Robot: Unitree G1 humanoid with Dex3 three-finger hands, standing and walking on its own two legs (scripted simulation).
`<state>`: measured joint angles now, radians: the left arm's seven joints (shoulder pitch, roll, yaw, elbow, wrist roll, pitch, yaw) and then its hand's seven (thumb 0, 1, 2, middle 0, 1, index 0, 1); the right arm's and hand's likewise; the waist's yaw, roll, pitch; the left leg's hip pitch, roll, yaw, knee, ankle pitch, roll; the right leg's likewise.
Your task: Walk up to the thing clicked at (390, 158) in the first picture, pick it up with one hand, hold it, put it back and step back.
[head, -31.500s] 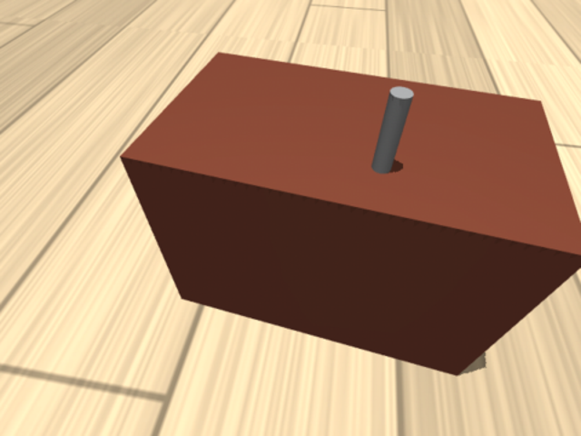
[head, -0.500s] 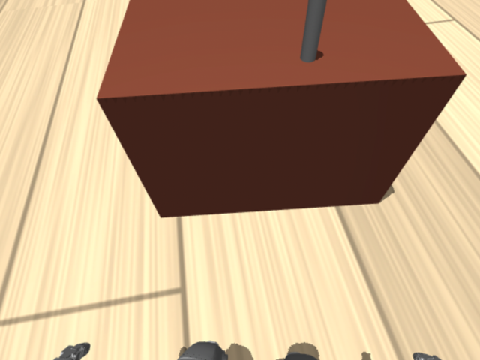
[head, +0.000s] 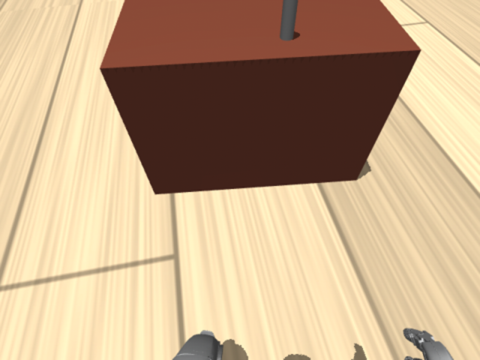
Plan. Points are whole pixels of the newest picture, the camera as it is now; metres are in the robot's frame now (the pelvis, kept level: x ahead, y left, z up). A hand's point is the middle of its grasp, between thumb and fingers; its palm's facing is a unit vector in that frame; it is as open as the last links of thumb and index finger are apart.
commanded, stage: step back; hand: right
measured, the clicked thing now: (289, 7) +1.12 -0.10 +0.04
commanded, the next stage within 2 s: stand in 1.10 s
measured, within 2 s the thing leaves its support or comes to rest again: neither
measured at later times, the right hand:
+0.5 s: hand out of the picture +0.01 -0.25 -0.14, palm faces -0.09 +0.93 -0.35, open 7.4 cm
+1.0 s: hand out of the picture +0.12 -0.20 -0.13, palm faces -0.10 +0.93 -0.34, open 7.4 cm
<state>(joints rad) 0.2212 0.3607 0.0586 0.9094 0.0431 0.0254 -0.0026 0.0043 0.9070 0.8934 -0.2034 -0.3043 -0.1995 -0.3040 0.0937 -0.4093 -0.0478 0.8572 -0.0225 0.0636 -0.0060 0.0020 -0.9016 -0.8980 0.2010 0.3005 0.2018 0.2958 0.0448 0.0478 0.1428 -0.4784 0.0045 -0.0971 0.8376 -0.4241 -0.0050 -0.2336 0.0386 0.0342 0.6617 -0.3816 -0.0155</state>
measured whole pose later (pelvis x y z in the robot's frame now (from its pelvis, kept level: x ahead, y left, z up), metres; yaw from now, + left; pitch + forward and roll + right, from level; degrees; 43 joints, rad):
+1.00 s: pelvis -0.01 +0.04 +0.01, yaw +4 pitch -2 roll -1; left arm 0.15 0.38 0.03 1.04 0.01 -0.02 0.00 0.01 0.91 0.89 -0.20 -0.30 -0.20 -0.30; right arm 0.10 -0.33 -0.02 1.04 -0.02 -0.02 0.01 0.00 -0.90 -0.90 0.20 0.30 0.20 0.30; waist 0.03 -0.01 0.07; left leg -0.23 0.02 0.02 0.57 -0.31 0.00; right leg -0.19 -0.01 0.01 0.54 -0.32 0.02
